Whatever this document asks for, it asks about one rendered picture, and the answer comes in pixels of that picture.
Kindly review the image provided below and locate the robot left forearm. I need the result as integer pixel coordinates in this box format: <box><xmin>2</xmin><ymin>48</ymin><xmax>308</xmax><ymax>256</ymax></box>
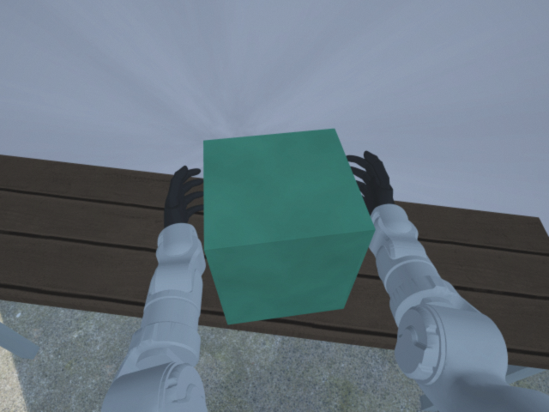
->
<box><xmin>100</xmin><ymin>223</ymin><xmax>206</xmax><ymax>412</ymax></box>

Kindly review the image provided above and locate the robot right forearm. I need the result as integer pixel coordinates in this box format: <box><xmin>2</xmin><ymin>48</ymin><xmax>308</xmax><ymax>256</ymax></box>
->
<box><xmin>369</xmin><ymin>204</ymin><xmax>508</xmax><ymax>375</ymax></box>

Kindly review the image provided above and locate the robot right hand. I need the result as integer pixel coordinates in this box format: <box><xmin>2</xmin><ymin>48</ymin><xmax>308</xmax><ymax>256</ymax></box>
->
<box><xmin>346</xmin><ymin>151</ymin><xmax>395</xmax><ymax>216</ymax></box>

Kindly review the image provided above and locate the table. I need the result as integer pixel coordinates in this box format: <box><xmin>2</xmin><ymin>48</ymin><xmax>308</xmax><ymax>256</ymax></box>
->
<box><xmin>0</xmin><ymin>154</ymin><xmax>549</xmax><ymax>412</ymax></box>

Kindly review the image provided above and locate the left robot upper arm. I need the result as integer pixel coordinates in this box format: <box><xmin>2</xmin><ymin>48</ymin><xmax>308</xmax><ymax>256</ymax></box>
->
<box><xmin>101</xmin><ymin>361</ymin><xmax>208</xmax><ymax>412</ymax></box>

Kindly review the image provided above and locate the robot left hand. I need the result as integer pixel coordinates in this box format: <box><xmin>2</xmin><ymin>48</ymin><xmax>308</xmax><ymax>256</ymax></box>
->
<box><xmin>164</xmin><ymin>166</ymin><xmax>204</xmax><ymax>228</ymax></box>

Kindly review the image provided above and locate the right robot upper arm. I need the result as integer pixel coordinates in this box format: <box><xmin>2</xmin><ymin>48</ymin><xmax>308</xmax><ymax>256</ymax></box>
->
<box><xmin>395</xmin><ymin>304</ymin><xmax>549</xmax><ymax>412</ymax></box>

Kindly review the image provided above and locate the carton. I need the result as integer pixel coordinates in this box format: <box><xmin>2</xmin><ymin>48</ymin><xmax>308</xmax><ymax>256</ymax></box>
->
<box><xmin>203</xmin><ymin>129</ymin><xmax>376</xmax><ymax>324</ymax></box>

